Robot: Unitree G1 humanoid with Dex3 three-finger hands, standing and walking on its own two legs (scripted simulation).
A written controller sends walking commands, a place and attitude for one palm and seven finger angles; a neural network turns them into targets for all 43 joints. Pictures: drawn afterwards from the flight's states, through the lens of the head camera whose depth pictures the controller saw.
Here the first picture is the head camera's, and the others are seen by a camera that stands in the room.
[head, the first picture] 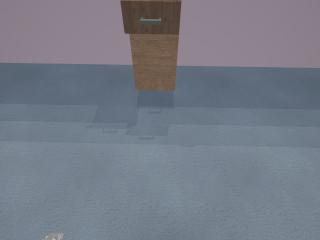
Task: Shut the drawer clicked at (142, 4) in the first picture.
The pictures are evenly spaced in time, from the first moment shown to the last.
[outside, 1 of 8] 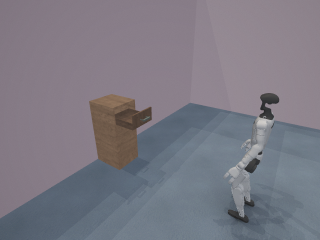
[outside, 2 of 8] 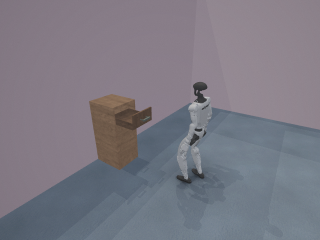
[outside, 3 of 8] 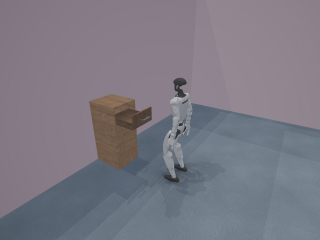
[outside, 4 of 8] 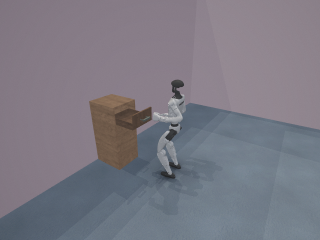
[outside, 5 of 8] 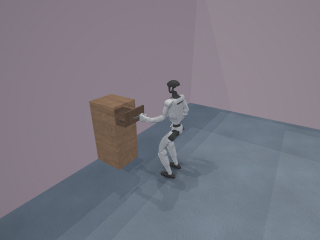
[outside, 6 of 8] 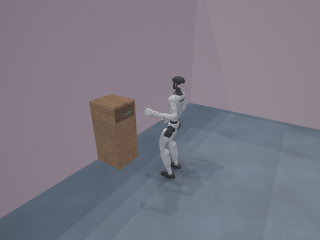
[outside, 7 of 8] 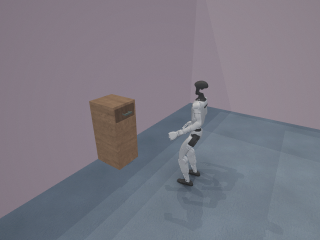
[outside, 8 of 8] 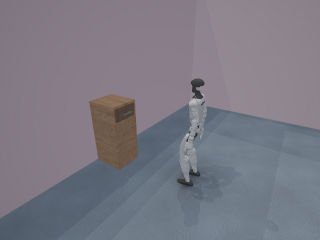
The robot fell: no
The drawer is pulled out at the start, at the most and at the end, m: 0.30 0.30 0.00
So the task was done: yes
